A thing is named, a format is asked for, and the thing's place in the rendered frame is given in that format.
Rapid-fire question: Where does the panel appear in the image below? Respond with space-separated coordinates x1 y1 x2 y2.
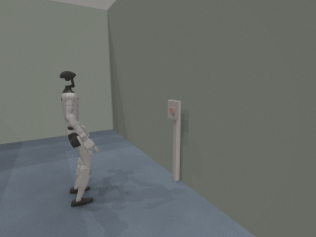
168 100 181 182

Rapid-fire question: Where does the left robot thigh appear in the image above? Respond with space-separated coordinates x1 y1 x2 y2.
77 146 85 166

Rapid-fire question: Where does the robot right forearm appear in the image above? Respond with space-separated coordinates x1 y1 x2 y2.
68 115 89 141

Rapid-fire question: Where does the right robot upper arm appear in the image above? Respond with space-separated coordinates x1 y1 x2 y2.
65 93 75 121

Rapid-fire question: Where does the right robot hand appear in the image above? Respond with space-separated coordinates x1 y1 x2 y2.
83 138 100 158

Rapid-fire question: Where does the left robot hand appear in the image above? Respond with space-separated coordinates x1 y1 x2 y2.
81 125 90 136

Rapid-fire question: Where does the left robot foot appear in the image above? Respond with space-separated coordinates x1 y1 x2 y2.
70 187 90 195

